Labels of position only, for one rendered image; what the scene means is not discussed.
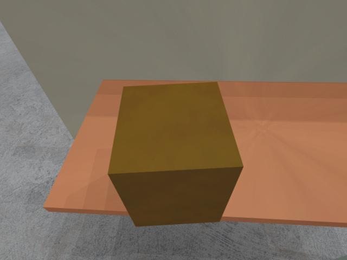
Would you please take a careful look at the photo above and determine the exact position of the carton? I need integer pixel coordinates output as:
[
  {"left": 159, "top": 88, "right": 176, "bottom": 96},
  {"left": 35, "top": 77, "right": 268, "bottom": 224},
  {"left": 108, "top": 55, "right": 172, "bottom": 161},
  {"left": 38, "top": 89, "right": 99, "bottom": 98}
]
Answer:
[{"left": 108, "top": 82, "right": 243, "bottom": 226}]

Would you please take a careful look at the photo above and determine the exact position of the table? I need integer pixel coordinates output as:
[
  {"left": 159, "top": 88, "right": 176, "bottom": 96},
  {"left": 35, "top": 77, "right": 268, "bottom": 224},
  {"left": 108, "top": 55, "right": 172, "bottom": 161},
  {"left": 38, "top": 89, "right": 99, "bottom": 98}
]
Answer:
[{"left": 43, "top": 80, "right": 347, "bottom": 260}]

